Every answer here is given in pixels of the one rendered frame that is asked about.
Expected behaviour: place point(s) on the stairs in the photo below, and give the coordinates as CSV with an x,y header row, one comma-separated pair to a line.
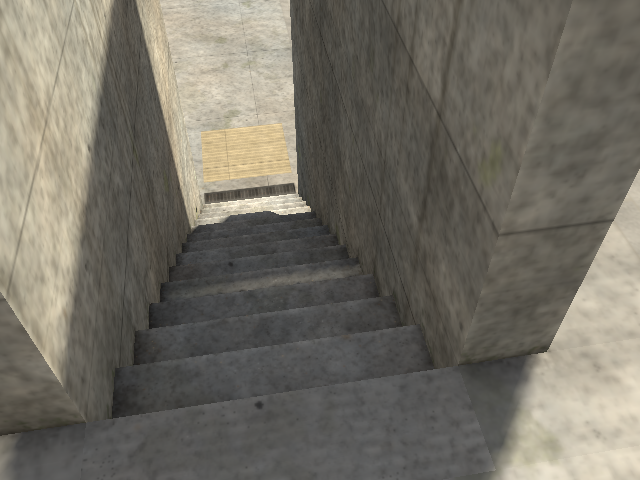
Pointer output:
x,y
263,300

